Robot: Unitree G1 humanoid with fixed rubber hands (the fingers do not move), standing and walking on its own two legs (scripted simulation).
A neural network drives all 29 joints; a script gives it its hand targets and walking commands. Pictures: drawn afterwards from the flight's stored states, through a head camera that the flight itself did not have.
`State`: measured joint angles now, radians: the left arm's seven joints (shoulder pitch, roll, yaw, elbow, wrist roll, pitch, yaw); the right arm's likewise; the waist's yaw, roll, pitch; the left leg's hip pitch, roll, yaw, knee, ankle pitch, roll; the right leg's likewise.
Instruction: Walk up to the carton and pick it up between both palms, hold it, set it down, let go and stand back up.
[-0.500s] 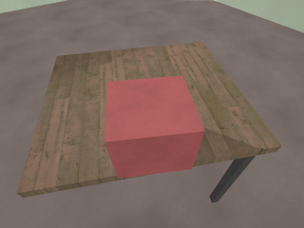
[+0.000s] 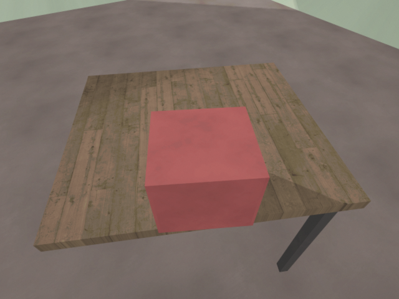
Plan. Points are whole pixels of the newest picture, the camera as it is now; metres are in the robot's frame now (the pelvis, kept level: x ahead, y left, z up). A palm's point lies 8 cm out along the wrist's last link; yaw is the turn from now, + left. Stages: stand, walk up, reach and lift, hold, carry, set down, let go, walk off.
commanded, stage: walk up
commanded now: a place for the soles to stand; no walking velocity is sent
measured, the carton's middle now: (202, 169) +0.42 +0.02 +0.01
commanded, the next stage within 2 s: reach and lift in 1.50 s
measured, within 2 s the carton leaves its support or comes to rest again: neither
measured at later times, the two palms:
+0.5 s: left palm out of the picture -0.01 +0.23 -0.17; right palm out of the picture +0.05 -0.26 -0.15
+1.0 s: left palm out of the picture -0.07 +0.18 -0.17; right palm out of the picture +0.12 -0.25 -0.15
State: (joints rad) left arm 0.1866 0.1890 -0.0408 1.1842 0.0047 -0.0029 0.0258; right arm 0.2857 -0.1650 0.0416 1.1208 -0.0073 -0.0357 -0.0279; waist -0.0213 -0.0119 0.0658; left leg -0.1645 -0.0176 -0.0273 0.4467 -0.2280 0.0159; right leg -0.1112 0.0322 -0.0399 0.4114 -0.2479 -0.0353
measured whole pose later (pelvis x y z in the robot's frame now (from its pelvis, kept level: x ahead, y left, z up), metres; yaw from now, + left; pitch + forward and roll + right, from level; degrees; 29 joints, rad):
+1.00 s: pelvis -0.01 -0.05 -0.02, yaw +17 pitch -3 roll +0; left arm 0.27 0.22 -0.06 1.01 0.01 0.04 0.01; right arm 0.21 -0.18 0.04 0.97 -0.01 -0.02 -0.03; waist 0.01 -0.02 0.11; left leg -0.31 -0.01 -0.03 0.67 -0.31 0.01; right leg -0.18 -0.04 -0.33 0.63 -0.41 -0.07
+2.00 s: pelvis -0.05 -0.07 -0.03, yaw +9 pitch +0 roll +1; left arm 0.20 0.20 0.10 0.29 0.05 0.70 0.01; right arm 0.17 -0.21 0.07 0.56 0.09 0.19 0.01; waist 0.05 -0.09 0.11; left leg -0.45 0.07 0.09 0.72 -0.27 -0.02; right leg -0.41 0.03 -0.17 0.75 -0.36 -0.12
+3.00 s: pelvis -0.01 -0.02 +0.00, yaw +8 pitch -1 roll +0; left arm 0.36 0.19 -0.06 0.27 -0.09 0.10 0.10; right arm 0.31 -0.17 -0.05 0.49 0.10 -0.13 0.10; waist 0.04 -0.06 0.01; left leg -0.17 0.02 0.13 0.38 -0.19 0.03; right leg -0.13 0.02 -0.12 0.37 -0.23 -0.06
